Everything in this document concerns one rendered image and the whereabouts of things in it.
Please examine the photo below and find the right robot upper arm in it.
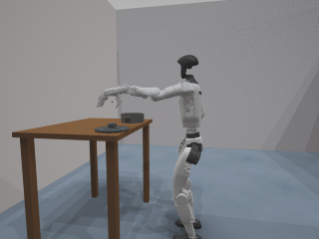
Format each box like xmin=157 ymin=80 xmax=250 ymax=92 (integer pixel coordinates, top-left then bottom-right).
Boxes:
xmin=201 ymin=102 xmax=205 ymax=118

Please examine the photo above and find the robot left forearm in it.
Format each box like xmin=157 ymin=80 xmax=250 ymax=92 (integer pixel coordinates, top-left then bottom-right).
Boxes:
xmin=118 ymin=84 xmax=160 ymax=99

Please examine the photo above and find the pot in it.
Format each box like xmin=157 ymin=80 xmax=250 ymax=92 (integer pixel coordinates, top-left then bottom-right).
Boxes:
xmin=121 ymin=113 xmax=145 ymax=123

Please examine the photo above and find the left robot upper arm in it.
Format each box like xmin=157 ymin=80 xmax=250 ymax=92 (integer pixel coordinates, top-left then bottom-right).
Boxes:
xmin=150 ymin=81 xmax=194 ymax=102

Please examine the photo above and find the robot left shin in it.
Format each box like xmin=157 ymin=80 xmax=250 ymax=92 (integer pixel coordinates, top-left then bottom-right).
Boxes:
xmin=172 ymin=193 xmax=195 ymax=239

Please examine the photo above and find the right robot hand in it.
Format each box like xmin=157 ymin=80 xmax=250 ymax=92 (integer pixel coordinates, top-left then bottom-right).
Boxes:
xmin=177 ymin=136 xmax=186 ymax=153

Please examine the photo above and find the knob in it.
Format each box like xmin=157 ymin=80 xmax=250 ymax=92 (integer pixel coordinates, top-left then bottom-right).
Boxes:
xmin=108 ymin=122 xmax=117 ymax=127

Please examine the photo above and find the table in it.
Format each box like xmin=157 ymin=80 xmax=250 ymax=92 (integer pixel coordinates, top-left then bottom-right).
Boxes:
xmin=12 ymin=118 xmax=153 ymax=239

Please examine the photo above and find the robot head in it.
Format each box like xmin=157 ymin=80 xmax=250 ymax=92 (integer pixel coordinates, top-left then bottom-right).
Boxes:
xmin=177 ymin=55 xmax=198 ymax=84

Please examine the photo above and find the lid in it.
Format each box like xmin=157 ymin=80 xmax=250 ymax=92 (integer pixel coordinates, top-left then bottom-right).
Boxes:
xmin=95 ymin=125 xmax=130 ymax=133

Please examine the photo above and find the left robot hand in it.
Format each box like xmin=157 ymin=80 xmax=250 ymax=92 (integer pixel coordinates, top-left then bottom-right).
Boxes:
xmin=97 ymin=88 xmax=122 ymax=109

